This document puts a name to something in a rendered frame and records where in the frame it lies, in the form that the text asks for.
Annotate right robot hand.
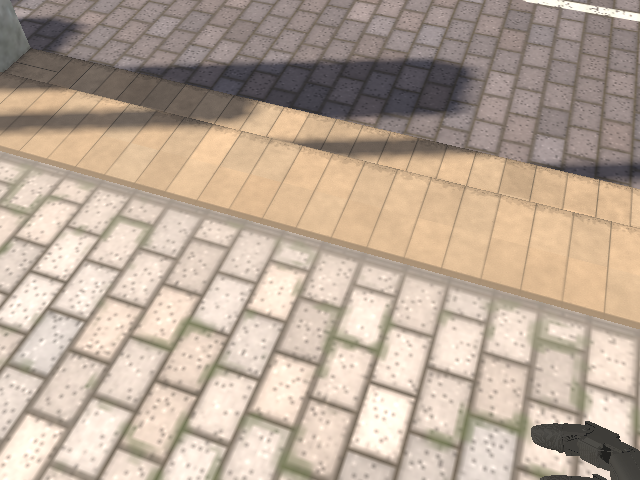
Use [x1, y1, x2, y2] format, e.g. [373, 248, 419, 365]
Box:
[531, 421, 640, 480]

